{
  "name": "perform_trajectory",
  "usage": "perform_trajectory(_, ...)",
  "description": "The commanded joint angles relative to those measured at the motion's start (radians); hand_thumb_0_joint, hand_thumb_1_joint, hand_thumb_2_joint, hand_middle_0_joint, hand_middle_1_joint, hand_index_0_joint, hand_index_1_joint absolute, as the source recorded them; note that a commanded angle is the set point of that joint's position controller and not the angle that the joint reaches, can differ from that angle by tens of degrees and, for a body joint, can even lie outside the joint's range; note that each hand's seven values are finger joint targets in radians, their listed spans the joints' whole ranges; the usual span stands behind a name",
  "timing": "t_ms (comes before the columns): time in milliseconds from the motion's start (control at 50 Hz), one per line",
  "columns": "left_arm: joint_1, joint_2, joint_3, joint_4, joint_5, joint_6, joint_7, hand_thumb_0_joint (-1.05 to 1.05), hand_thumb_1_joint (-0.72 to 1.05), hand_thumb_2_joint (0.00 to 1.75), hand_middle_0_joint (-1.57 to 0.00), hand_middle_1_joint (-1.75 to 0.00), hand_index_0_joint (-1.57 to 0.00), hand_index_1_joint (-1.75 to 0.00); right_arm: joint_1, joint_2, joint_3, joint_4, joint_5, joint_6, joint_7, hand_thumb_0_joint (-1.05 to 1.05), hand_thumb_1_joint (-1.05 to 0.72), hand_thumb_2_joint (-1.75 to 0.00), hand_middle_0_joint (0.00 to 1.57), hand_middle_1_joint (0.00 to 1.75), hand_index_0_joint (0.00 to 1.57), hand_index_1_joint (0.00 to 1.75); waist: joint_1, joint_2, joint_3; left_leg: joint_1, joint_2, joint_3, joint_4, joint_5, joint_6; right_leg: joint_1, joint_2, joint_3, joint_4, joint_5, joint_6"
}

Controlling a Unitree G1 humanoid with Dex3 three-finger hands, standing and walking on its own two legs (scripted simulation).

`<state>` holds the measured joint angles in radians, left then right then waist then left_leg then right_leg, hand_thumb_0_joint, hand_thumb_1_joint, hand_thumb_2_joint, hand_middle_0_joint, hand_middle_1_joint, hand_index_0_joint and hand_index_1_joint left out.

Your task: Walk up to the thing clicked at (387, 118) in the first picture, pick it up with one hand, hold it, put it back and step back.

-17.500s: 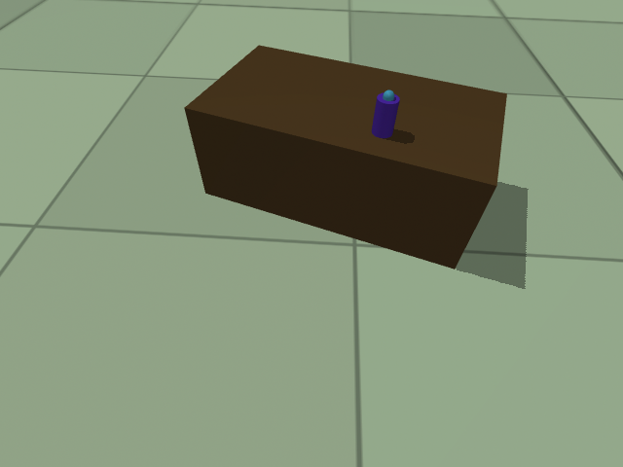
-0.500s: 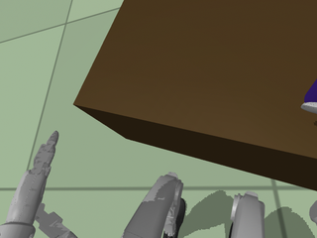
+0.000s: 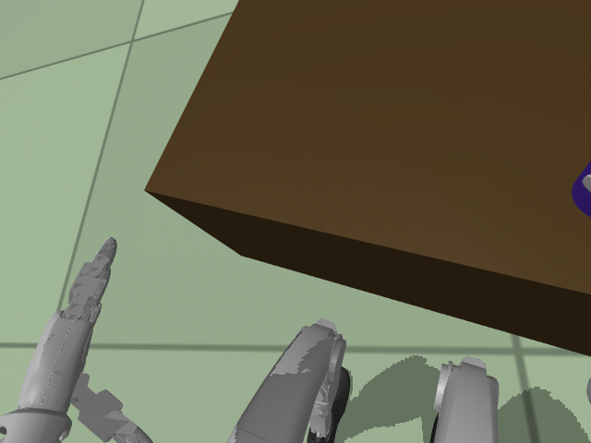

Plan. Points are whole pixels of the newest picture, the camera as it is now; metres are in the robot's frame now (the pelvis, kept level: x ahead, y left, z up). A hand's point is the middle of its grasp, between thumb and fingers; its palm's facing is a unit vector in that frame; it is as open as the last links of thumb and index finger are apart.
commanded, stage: settle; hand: right
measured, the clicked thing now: out of the picture +0.51 -0.26 -0.03
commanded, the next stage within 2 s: lift in 0.72 s
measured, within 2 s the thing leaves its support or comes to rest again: leaves its support in 0.16 s
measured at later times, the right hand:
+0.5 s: hand out of the picture +0.50 -0.27 +0.01, palm faces +0.31 +0.95 +0.00, open 11.0 cm
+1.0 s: hand out of the picture +0.51 -0.27 +0.04, palm faces +0.31 +0.95 +0.01, open 11.0 cm
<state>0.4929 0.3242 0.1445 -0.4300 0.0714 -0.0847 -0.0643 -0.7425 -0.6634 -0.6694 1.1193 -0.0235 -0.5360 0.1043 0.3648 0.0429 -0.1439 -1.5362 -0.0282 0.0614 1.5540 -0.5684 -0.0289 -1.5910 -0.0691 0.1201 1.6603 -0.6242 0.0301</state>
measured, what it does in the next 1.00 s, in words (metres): rises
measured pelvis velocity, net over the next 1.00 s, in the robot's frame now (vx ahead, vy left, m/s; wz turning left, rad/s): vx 0.02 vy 0.00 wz -0.03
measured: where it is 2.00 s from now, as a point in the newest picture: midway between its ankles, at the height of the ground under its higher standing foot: outside the picture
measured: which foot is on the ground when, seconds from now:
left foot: down 0.00-1.00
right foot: down 0.00-1.00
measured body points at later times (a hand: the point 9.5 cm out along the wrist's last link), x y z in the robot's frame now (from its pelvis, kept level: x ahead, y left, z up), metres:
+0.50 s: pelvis +0.01 +0.00 +0.04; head +0.17 -0.08 +0.45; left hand +0.18 +0.26 +0.12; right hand +0.48 -0.32 +0.02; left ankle +0.07 +0.14 -0.53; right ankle +0.05 -0.13 -0.53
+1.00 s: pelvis +0.02 +0.00 +0.06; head +0.18 -0.08 +0.48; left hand +0.20 +0.26 +0.13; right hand +0.49 -0.31 +0.04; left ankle +0.07 +0.14 -0.53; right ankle +0.05 -0.13 -0.53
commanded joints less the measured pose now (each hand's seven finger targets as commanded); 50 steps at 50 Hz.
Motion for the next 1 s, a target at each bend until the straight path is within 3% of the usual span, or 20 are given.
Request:
perform_trajectory(0,0.084,0.167,0.143,-0.108,-0.004,-0.041,0.024,0.0,-0.57,0.07,-0.06,-0.05,-0.05,-0.06,-0.342,-0.248,0.009,-0.278,0.01,-0.057,0.003,0.0,-0.14,-1.26,1.22,1.37,1.27,1.37,-0.055,-0.461,-0.589,0.28,-0.025,0.006,-0.175,0.229,0.063,0.555,0.018,-0.04,-0.251,0.282,-0.021)
perform_trajectory(60,0.047,0.182,0.147,-0.097,-0.002,-0.036,0.032,0.0,-0.57,0.07,-0.05,-0.05,-0.05,-0.06,-0.37,-0.287,-0.013,-0.364,0.015,-0.057,-0.009,0.0,-0.11,-1.22,1.21,1.34,1.26,1.34,-0.068,-0.464,-0.646,0.306,-0.026,0.012,-0.174,0.258,0.064,0.611,0.013,-0.032,-0.259,0.345,-0.018)
perform_trajectory(120,0.056,0.176,0.136,-0.061,0.002,-0.029,0.035,0.0,-0.56,0.07,-0.05,-0.05,-0.04,-0.06,-0.381,-0.216,0.04,-0.358,0.027,-0.053,-0.007,0.0,-0.09,-1.22,1.21,1.35,1.26,1.35,-0.045,-0.475,-0.652,0.316,-0.028,0.014,-0.194,0.288,0.062,0.665,0.01,-0.029,-0.262,0.406,-0.019)
perform_trajectory(140,0.045,0.176,0.131,-0.043,0.002,-0.024,0.038,0.0,-0.57,0.07,-0.05,-0.05,-0.04,-0.06,-0.363,-0.227,0.024,-0.336,0.026,-0.053,-0.014,0.0,-0.09,-1.23,1.22,1.36,1.27,1.37,-0.055,-0.443,-0.632,0.321,-0.031,0.016,-0.201,0.292,0.061,0.65,0.01,-0.027,-0.265,0.411,-0.021)
perform_trajectory(180,0.008,0.199,0.143,-0.071,0.003,-0.017,0.046,0.0,-0.57,0.07,-0.05,-0.05,-0.04,-0.06,-0.38,-0.273,0.01,-0.348,0.021,-0.054,-0.033,0.0,-0.1,-1.25,1.23,1.38,1.28,1.38,-0.059,-0.41,-0.644,0.374,-0.031,0.004,-0.233,0.3,0.056,0.628,0.014,-0.037,-0.273,0.363,-0.031)
perform_trajectory(240,0.043,0.148,0.093,0.004,0.003,-0.006,0.044,0.0,-0.56,0.06,-0.05,-0.05,-0.04,-0.05,-0.371,-0.184,0.064,-0.27,0.028,-0.055,-0.03,0.0,-0.1,-1.27,1.24,1.4,1.29,1.4,-0.045,-0.394,-0.533,0.374,-0.029,-0.002,-0.264,0.253,0.058,0.574,0.021,-0.045,-0.31,0.276,-0.03)
perform_trajectory(300,0.012,0.167,0.104,-0.02,0.007,-0.004,0.05,0.0,-0.56,0.06,-0.05,-0.05,-0.04,-0.05,-0.36,-0.247,0.032,-0.255,0.016,-0.063,-0.041,0.0,-0.11,-1.3,1.25,1.43,1.31,1.43,-0.064,-0.386,-0.547,0.401,-0.027,-0.01,-0.281,0.241,0.058,0.593,0.021,-0.047,-0.33,0.265,-0.03)
perform_trajectory(340,0.03,0.139,0.077,0.002,0.01,-0.004,0.046,0.0,-0.55,0.06,-0.05,-0.05,-0.05,-0.05,-0.36,-0.181,0.066,-0.229,0.025,-0.064,-0.031,0.0,-0.13,-1.32,1.26,1.44,1.31,1.44,-0.045,-0.38,-0.515,0.388,-0.029,0.0,-0.284,0.256,0.059,0.606,0.02,-0.043,-0.34,0.29,-0.029)
perform_trajectory(400,0.004,0.153,0.083,0.0,0.011,-0.008,0.05,0.0,-0.56,0.06,-0.05,-0.05,-0.04,-0.05,-0.37,-0.232,0.04,-0.231,0.025,-0.072,-0.033,0.0,-0.12,-1.32,1.25,1.43,1.3,1.44,-0.067,-0.378,-0.538,0.403,-0.027,-0.002,-0.289,0.26,0.06,0.622,0.022,-0.041,-0.352,0.3,-0.03)
perform_trajectory(480,-0.009,0.17,0.096,-0.021,0.007,-0.012,0.055,0.0,-0.56,0.06,-0.05,-0.05,-0.04,-0.06,-0.373,-0.193,0.054,-0.214,0.036,-0.074,-0.022,0.0,-0.13,-1.32,1.23,1.42,1.28,1.43,-0.043,-0.34,-0.544,0.423,-0.028,0.005,-0.311,0.245,0.058,0.639,0.021,-0.034,-0.377,0.268,-0.029)
perform_trajectory(520,0.005,0.165,0.087,0.002,0.01,-0.01,0.057,0.0,-0.56,0.06,-0.05,-0.05,-0.04,-0.05,-0.386,-0.223,0.049,-0.242,0.032,-0.078,-0.023,0.0,-0.13,-1.32,1.23,1.42,1.29,1.43,-0.064,-0.376,-0.572,0.423,-0.029,0.003,-0.31,0.268,0.06,0.681,0.02,-0.037,-0.378,0.321,-0.027)
perform_trajectory(560,0.015,0.145,0.07,0.028,0.011,-0.007,0.054,0.0,-0.56,0.06,-0.05,-0.05,-0.04,-0.05,-0.363,-0.179,0.062,-0.199,0.038,-0.073,-0.018,0.0,-0.14,-1.31,1.23,1.42,1.29,1.42,-0.059,-0.361,-0.533,0.421,-0.03,0.011,-0.314,0.287,0.059,0.68,0.021,-0.033,-0.381,0.356,-0.027)
perform_trajectory(620,-0.006,0.145,0.067,0.052,0.014,-0.008,0.056,0.0,-0.56,0.06,-0.05,-0.05,-0.04,-0.05,-0.395,-0.232,0.04,-0.246,0.037,-0.081,-0.019,0.0,-0.12,-1.29,1.22,1.4,1.27,1.4,-0.078,-0.396,-0.57,0.428,-0.027,0.005,-0.311,0.302,0.058,0.708,0.018,-0.037,-0.377,0.386,-0.024)
perform_trajectory(660,-0.004,0.133,0.054,0.043,0.015,-0.008,0.053,0.0,-0.56,0.06,-0.05,-0.05,-0.04,-0.05,-0.387,-0.189,0.068,-0.227,0.038,-0.078,-0.013,0.0,-0.13,-1.3,1.2,1.4,1.26,1.4,-0.068,-0.384,-0.564,0.447,-0.026,0.0,-0.322,0.315,0.058,0.692,0.02,-0.041,-0.376,0.385,-0.028)
perform_trajectory(720,-0.005,0.163,0.082,0.025,0.014,-0.004,0.059,0.0,-0.56,0.06,-0.05,-0.05,-0.04,-0.05,-0.382,-0.236,0.04,-0.234,0.033,-0.073,-0.024,0.0,-0.16,-1.32,1.2,1.41,1.26,1.41,-0.073,-0.357,-0.606,0.506,-0.026,-0.009,-0.341,0.343,0.051,0.694,0.025,-0.046,-0.375,0.383,-0.035)
perform_trajectory(780,0.015,0.155,0.08,0.051,0.011,0.002,0.057,0.0,-0.56,0.06,-0.05,-0.05,-0.04,-0.05,-0.371,-0.19,0.061,-0.218,0.038,-0.066,-0.02,0.0,-0.18,-1.34,1.22,1.43,1.28,1.43,-0.058,-0.367,-0.589,0.488,-0.028,-0.002,-0.351,0.364,0.051,0.739,0.024,-0.045,-0.382,0.435,-0.03)
perform_trajectory(840,-0.012,0.131,0.055,0.059,0.013,0.006,0.052,0.0,-0.54,0.05,-0.04,-0.05,-0.04,-0.05,-0.372,-0.196,0.051,-0.236,0.036,-0.07,-0.033,0.0,-0.12,-1.32,1.27,1.44,1.32,1.44,-0.085,-0.371,-0.571,0.49,-0.028,-0.003,-0.352,0.364,0.052,0.734,0.022,-0.047,-0.392,0.445,-0.03)
perform_trajectory(860,-0.017,0.156,0.087,0.054,0.013,0.006,0.054,0.0,-0.54,0.05,-0.04,-0.05,-0.05,-0.05,-0.414,-0.216,0.048,-0.277,0.037,-0.075,-0.039,0.0,-0.11,-1.32,1.27,1.45,1.32,1.45,-0.082,-0.391,-0.604,0.504,-0.026,-0.008,-0.358,0.357,0.054,0.749,0.024,-0.05,-0.398,0.424,-0.029)
perform_trajectory(920,-0.008,0.138,0.066,0.065,0.016,0.009,0.05,0.0,-0.55,0.06,-0.04,-0.05,-0.04,-0.05,-0.325,-0.132,0.083,-0.215,0.035,-0.068,-0.038,0.0,-0.09,-1.31,1.25,1.43,1.3,1.43,-0.077,-0.351,-0.535,0.507,-0.029,0.004,-0.37,0.343,0.054,0.733,0.022,-0.046,-0.425,0.411,-0.026)
perform_trajectory(980,-0.009,0.122,0.059,0.079,0.011,0.011,0.049,0.0,-0.54,0.05,-0.04,-0.05,-0.04,-0.05,-0.345,-0.162,0.069,-0.267,0.037,-0.073,-0.04,0.0,-0.12,-1.31,1.26,1.44,1.31,1.44,-0.103,-0.382,-0.579,0.527,-0.028,0.0,-0.381,0.354,0.055,0.786,0.024,-0.051,-0.437,0.436,-0.023)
